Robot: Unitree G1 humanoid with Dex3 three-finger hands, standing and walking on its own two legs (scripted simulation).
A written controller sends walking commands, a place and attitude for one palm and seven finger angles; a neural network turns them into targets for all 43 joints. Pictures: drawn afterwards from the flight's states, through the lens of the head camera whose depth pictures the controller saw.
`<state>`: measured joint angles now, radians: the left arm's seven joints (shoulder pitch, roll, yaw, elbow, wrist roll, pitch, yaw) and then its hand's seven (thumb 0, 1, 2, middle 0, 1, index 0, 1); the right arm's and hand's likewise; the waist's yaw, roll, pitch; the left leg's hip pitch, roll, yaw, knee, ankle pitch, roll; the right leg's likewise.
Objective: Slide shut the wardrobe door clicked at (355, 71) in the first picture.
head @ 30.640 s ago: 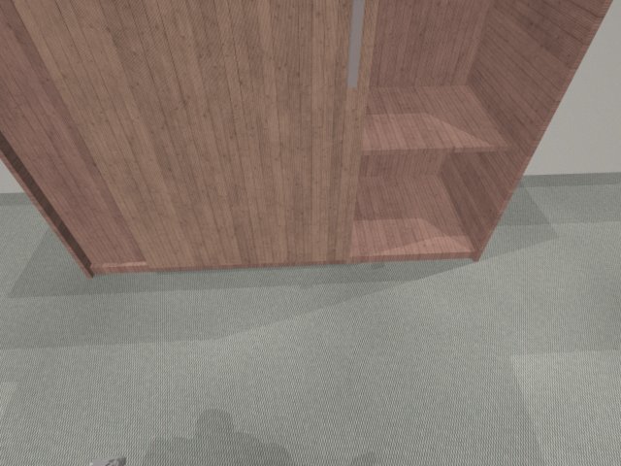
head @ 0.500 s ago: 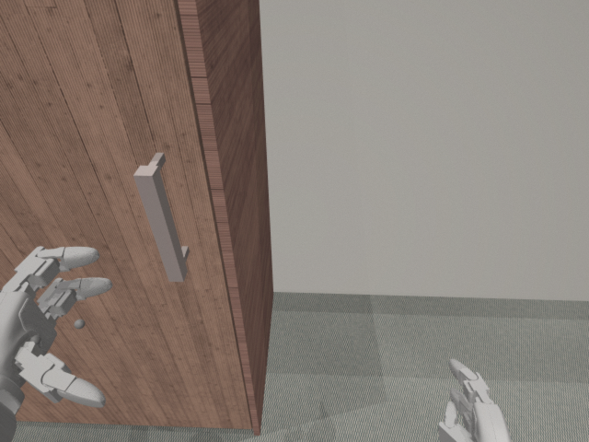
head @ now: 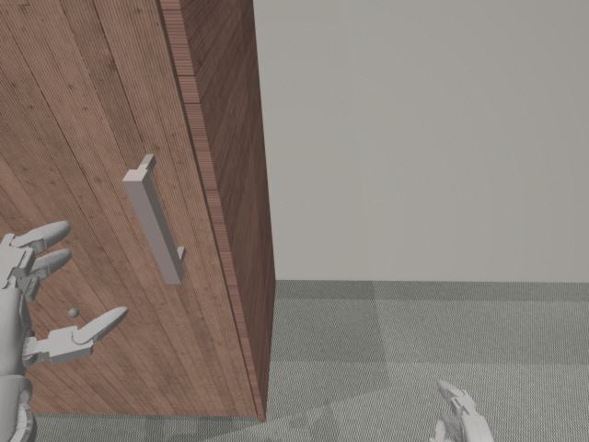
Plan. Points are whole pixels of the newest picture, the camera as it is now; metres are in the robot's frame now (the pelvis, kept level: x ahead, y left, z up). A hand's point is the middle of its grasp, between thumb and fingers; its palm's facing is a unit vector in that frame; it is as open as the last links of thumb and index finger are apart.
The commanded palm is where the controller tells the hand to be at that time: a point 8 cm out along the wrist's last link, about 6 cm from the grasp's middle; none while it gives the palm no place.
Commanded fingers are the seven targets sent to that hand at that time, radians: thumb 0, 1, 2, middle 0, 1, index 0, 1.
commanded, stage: draw the hand back to the body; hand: left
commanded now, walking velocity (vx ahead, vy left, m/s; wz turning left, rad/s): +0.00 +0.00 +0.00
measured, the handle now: (162, 223) +0.34 +0.24 +0.14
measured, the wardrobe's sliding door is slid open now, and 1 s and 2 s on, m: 0.00 0.00 0.00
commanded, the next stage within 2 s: step back with the hand held close in 0.64 s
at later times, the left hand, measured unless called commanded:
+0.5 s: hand (82, 298) +0.20 +0.26 +0.17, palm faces +0.45 -0.82 -0.36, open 7.6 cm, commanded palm +0.15 +0.29 +0.18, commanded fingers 0.00 0.90 0.90 -0.20 -0.30 -0.20 -0.30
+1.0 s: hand (76, 296) +0.20 +0.26 +0.17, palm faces +0.40 -0.81 -0.43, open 7.4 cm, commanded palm +0.14 +0.30 +0.18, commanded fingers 0.00 0.90 0.90 -0.20 -0.30 -0.20 -0.30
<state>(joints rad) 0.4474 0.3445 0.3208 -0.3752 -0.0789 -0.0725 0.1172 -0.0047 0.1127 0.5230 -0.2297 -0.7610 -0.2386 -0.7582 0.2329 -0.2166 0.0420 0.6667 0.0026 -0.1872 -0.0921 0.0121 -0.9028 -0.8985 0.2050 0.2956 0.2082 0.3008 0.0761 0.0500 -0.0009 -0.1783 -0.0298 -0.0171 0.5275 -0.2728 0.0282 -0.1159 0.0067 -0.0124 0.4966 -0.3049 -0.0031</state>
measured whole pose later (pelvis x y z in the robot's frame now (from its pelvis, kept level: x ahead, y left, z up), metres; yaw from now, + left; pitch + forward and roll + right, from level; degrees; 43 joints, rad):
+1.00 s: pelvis -0.01 +0.01 +0.01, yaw -1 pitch -1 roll -1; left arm 0.48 0.37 0.38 -0.42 -0.06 -0.16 0.11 0.01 0.89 0.90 -0.20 -0.30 -0.21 -0.30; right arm 0.18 -0.24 0.01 0.58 0.00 -0.03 -0.07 0.01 -0.90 -0.90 0.20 0.30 0.21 0.30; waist 0.03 0.04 0.01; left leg -0.23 -0.02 0.00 0.47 -0.22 0.04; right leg -0.17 0.02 0.01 0.41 -0.23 0.01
